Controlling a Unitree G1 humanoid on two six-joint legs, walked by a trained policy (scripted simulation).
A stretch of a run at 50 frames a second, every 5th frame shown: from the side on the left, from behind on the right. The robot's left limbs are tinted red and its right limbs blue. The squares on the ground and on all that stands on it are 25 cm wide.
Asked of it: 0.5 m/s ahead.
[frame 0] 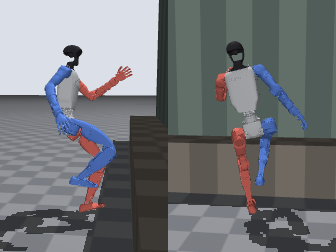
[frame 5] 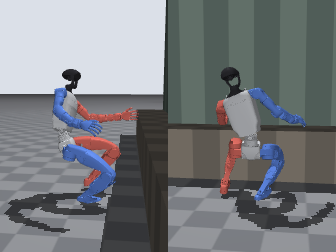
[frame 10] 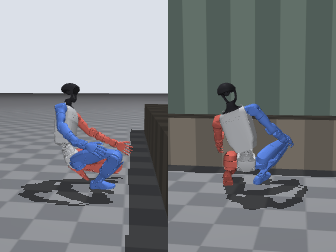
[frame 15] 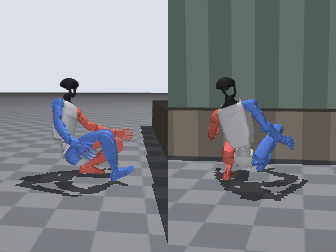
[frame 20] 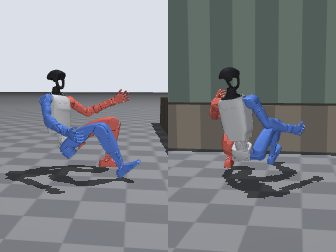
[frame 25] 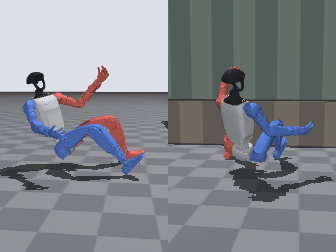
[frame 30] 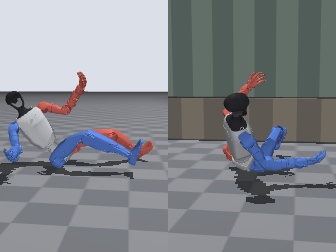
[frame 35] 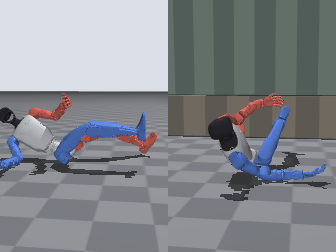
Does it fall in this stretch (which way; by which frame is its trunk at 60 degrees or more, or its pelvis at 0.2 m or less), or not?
yes: goes over backward; its pelvis at 0.2 m or less by frame 15
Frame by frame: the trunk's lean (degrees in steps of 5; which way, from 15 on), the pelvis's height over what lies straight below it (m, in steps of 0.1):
0: 15 forward and to its left, 0.7
5: 20 to its left, 0.5
10: 20 to its left, 0.3
15: 20 to its left, 0.2
20: 10, 0.2
25: 20 backward, 0.2
30: 40 backward, 0.1
35: 60 backward, 0.1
